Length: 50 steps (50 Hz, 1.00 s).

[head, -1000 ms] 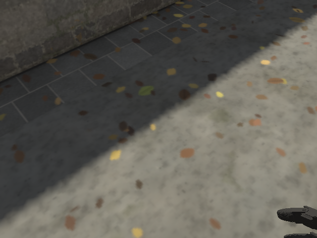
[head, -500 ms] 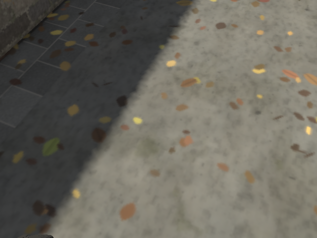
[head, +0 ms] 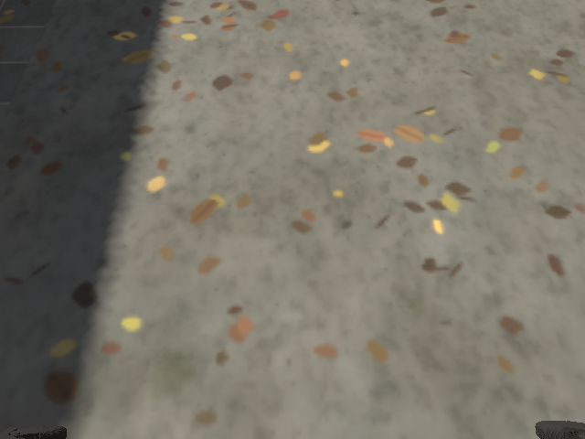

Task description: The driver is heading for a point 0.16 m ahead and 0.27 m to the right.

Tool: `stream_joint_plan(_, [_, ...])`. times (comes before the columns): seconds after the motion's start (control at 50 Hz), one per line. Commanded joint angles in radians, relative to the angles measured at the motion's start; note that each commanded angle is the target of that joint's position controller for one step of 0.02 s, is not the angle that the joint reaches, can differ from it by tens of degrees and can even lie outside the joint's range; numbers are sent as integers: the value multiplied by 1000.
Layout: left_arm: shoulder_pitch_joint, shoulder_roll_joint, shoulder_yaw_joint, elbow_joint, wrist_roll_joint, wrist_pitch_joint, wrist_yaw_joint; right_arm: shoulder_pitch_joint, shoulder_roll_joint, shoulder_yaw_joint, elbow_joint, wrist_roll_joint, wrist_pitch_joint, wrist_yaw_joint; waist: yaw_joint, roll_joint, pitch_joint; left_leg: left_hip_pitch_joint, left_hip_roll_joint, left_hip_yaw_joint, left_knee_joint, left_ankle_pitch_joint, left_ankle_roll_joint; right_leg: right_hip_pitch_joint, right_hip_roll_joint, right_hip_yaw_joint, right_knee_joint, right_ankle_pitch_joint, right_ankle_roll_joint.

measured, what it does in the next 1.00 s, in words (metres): steps on the spot, turning right: right foot, then left foot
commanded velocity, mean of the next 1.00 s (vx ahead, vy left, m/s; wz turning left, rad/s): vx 0.01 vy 0.00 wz -0.65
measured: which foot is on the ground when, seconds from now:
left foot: down 0.00-0.46, up 0.48-0.86, down 0.88-1.00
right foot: down 0.00-0.00, up 0.02-0.44, down 0.46-1.00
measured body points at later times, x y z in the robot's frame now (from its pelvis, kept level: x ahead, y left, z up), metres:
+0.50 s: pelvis +0.00 +0.00 +0.00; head +0.04 -0.05 +0.44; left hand +0.30 +0.17 -0.07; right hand +0.00 -0.33 -0.11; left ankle +0.07 +0.14 -0.71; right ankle -0.04 -0.10 -0.73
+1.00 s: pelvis +0.03 -0.01 +0.00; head +0.05 -0.01 +0.45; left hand +0.30 +0.10 -0.10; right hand -0.01 -0.31 -0.10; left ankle +0.10 +0.10 -0.73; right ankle -0.04 -0.10 -0.73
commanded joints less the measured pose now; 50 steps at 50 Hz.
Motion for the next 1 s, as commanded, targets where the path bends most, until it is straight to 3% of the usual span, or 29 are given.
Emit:
stream_joint_plan(0.02, [58, 38, 6, -67, 2, -7, -8, 26, -177, -56, -65, -13, -16, -5, 17, 37, -229, 325, 261, -160, -194, 139, 123, -37, -97, 100, 156, -395, -29])
stream_joint_plan(0.04, [56, 63, 11, -97, -3, -16, -15, 16, -207, -58, -69, -50, -3, -6, 43, 288, -177, 284, 403, -373, -255, 203, 261, -207, -8, -94, 383, -478, 21])
stream_joint_plan(0.06, [66, 154, 33, -84, 6, -28, -22, -9, -161, -54, -91, -53, -6, -11, 40, 263, -148, 253, 448, -400, -256, 174, 310, -262, -105, -121, 548, -410, 66])
stream_joint_plan(0.08, [72, 183, 43, -54, -2, -26, -25, -46, -110, -40, -110, -39, -1, -21, 34, 190, -125, 237, 387, -271, -233, 119, 280, -268, -144, -145, 609, -332, 85])
stream_joint_plan(0.1, [81, 168, 41, -30, -1, -16, -22, -60, -91, -34, -118, -27, 8, -32, 29, 137, -108, 228, 322, -171, -218, 77, 241, -272, -162, -166, 661, -274, 99])
stream_joint_plan(0.12, [91, 144, 34, -27, 2, -10, -22, -58, -96, -33, -120, -18, 15, -41, 21, 118, -96, 227, 300, -116, -217, 92, 233, -294, -174, -194, 721, -232, 110])
stream_joint_plan(0.18, [27, 88, 7, -59, -13, -11, -27, 10, -116, -34, -104, -30, 28, -54, -29, 132, -84, 269, 285, 9, -239, 184, 254, -333, -235, -287, 669, -180, 130])
stream_joint_plan(0.22, [-15, 77, 0, -77, -12, -12, -25, 54, -134, -41, -96, -34, 32, -53, -63, 155, -107, 336, 316, 39, -244, 210, 276, -343, -272, -301, 596, -180, 145])
stream_joint_plan(0.34, [-10, 53, -8, -68, -2, -6, -38, 30, -184, -67, -92, -22, 34, -25, -54, 184, -146, 291, 364, 201, -235, 237, 257, -131, -305, -371, 327, -179, 114])
stream_joint_plan(0.42, [32, 62, 11, -48, -5, 18, -50, 28, -183, -76, -78, 12, 21, -1, -13, 182, -156, 288, 396, 275, -137, 228, 192, 26, -274, -422, 73, -126, 47])
stream_joint_plan(0.44, [75, 64, 19, -29, -2, 20, -47, 46, -161, -72, -65, 23, 21, 2, 7, 153, -163, 233, 371, 309, -53, 189, 146, 136, -241, -421, -40, -69, 12])
stream_joint_plan(0.46, [149, 117, 41, -3, 3, 16, -35, 102, -113, -61, -41, 18, 22, 9, 24, 9, -160, 80, 299, 374, 128, 71, 72, 312, -265, -312, -158, 123, -41])
stream_joint_plan(0.48, [180, 260, 67, -19, 6, 3, -17, 97, -53, -36, -96, -37, 22, 17, -15, -359, -148, -296, 159, 422, 483, -455, -30, 498, -549, 88, -128, 608, -178])
stream_joint_plan(0.5, [147, 240, 55, -52, 54, -29, -29, -12, -88, -44, -128, -35, 17, 2, 59, -284, -248, -361, 103, 209, 665, -487, -36, 392, -631, 192, -172, 580, -329])
stream_joint_plan(0.52, [123, 192, 37, -39, 61, -52, -36, -52, -126, -52, -127, -6, 22, -9, 60, -180, -219, -356, 122, 170, 717, -400, -12, 356, -580, 82, -193, 487, -296])
stream_joint_plan(0.54, [77, 160, 26, -23, 43, -63, -29, -36, -117, -52, -117, 2, 25, -19, 23, -149, -173, -359, 134, 159, 686, -306, 6, 315, -525, 7, -192, 405, -237])
stream_joint_plan(0.56, [30, 115, 11, -23, 23, -62, -21, -7, -122, -53, -93, -9, 31, -27, 0, -110, -165, -343, 146, 150, 659, -239, 5, 299, -487, -37, -185, 368, -193])
stream_joint_plan(0.58, [-11, 101, -1, -25, 18, -59, -14, 26, -126, -55, -82, -18, 36, -29, -26, -122, -164, -290, 134, 160, 665, -180, -4, 253, -465, -74, -184, 410, -183])
stream_joint_plan(0.64, [-27, 77, -19, -17, 33, -64, -3, 75, -107, -46, -58, -7, 39, -22, -41, -113, -186, -204, 113, 166, 613, -94, -20, 232, -433, -123, -194, 433, -183])
stream_joint_plan(0.7, [-22, 70, -24, 7, 32, -63, -1, 52, -68, -24, -64, -8, 42, -16, -24, -119, -164, -149, 118, 159, 414, -84, -26, 238, -422, -125, -190, 361, -180])
stream_joint_plan(0.8, [-21, 67, -30, 44, 35, -58, -20, 51, -77, -18, -71, -2, 42, -6, 0, -138, -119, 3, 106, 175, 207, -154, -7, 158, -431, -69, -174, 264, -203])
stream_joint_plan(0.84, [-43, 42, -42, 59, 26, -58, -25, 79, -61, -13, -63, -3, 35, -2, -27, -122, -110, 87, 96, 187, 49, -78, 11, 138, -410, -59, -142, 241, -181])
stream_joint_plan(0.86, [-40, 22, -50, 71, 20, -60, -25, 104, -48, -7, -56, -12, 28, 1, -51, -98, -108, 175, 96, 188, -99, 75, 27, 110, -384, -67, -131, 193, -145])
stream_joint_plan(0.88, [-7, -7, -60, 82, 31, -68, -25, 116, -71, -7, -57, -29, 21, 0, -40, -50, -132, 273, 147, 123, -131, 244, 44, 77, -338, -81, -110, 96, -90])
stream_joint_plan(0.9, [53, -9, -59, 90, 50, -78, -29, 110, -150, -20, -69, -37, 19, -5, 20, 92, -146, 318, 248, 43, -90, 447, 92, 37, -250, -151, -46, -51, -34])
stream_joint_plan(0.92, [78, -27, -61, 101, 53, -81, -30, 67, -116, -12, -57, -28, 18, -2, 51, 195, -165, 226, 268, 26, -92, 327, 160, 105, -216, -211, -71, -124, 9])
stream_joint_plan(0.94, [8, 29, -49, 96, 47, -76, -27, 41, -97, -15, -72, -16, 18, -1, 6, 171, -119, 198, 234, 49, -101, 175, 156, 92, -208, -221, -58, -83, 23])
stream_joint_plan(0.96, [-46, 67, -33, 84, 29, -70, -23, 65, -126, -27, -70, -16, 19, -7, -30, 148, -97, 215, 219, 68, -99, 115, 142, 37, -193, -226, -11, -41, 12])
stream_joint_plan(1.0, [-53, 66, -20, 60, 9, -48, -18, 129, -166, -45, -60, -14, 18, -24, -50, 185, -92, 250, 278, 39, -115, 121, 172, -39, -185, -236, 81, 9, 1])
